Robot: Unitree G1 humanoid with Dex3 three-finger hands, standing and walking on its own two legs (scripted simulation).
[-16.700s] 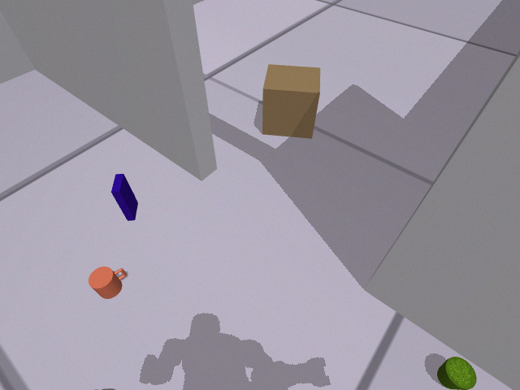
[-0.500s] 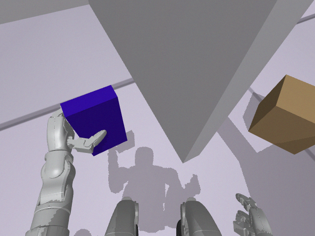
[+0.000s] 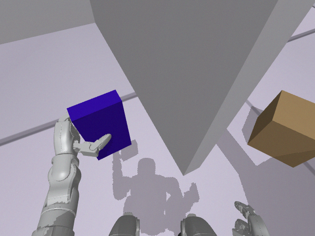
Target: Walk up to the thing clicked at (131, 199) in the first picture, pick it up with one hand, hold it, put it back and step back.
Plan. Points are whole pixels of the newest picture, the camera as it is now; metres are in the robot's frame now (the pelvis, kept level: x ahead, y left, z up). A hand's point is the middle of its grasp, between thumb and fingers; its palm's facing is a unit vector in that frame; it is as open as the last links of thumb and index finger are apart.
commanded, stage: hold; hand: left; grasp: from the side
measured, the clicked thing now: (105, 130) +0.36 +0.15 +0.03
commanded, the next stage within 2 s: crouch in 0.70 s
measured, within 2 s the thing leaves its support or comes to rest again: neither
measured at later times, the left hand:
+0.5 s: hand (93, 129) +0.34 +0.17 +0.07, palm faces +0.15 -0.99 +0.00, open 8.2 cm
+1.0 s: hand (92, 129) +0.34 +0.17 +0.07, palm faces +0.18 -0.98 +0.01, open 8.2 cm
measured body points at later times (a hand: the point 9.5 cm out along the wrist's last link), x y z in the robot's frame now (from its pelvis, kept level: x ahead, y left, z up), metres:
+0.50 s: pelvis +0.00 -0.01 +0.02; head +0.05 +0.00 +0.46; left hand +0.32 +0.22 +0.07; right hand +0.13 -0.25 -0.09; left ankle +0.01 +0.12 -0.68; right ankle +0.01 -0.14 -0.68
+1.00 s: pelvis +0.00 -0.01 +0.02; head +0.05 +0.00 +0.47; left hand +0.32 +0.22 +0.07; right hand +0.14 -0.25 -0.09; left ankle +0.01 +0.12 -0.68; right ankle +0.01 -0.14 -0.68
